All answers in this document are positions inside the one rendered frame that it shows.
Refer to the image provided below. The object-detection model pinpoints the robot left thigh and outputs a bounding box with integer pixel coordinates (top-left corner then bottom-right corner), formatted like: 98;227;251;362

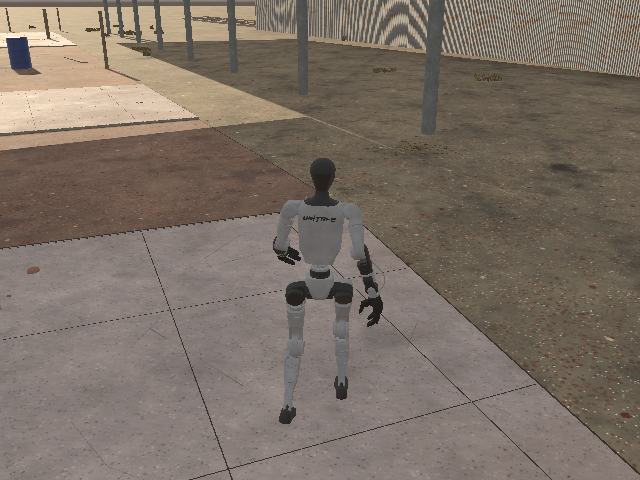
285;281;306;357

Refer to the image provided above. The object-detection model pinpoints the right robot forearm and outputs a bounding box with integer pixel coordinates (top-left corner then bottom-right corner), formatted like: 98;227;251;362
357;244;380;298

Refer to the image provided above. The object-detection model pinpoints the left robot forearm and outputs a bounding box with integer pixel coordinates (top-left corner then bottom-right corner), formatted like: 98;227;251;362
273;236;288;257

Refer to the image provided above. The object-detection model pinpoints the robot left upper arm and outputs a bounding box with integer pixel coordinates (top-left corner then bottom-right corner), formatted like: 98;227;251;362
274;200;302;251

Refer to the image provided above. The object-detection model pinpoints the robot left shin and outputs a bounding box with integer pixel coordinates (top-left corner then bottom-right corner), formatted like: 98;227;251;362
283;339;301;411

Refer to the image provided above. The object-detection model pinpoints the robot right hand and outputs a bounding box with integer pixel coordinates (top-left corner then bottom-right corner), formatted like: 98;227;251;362
359;295;383;327

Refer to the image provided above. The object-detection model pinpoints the robot left hand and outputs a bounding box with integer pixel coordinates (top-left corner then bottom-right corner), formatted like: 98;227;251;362
277;246;301;265

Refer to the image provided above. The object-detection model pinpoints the robot right upper arm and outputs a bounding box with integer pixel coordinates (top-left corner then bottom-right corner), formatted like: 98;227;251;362
342;202;366;260

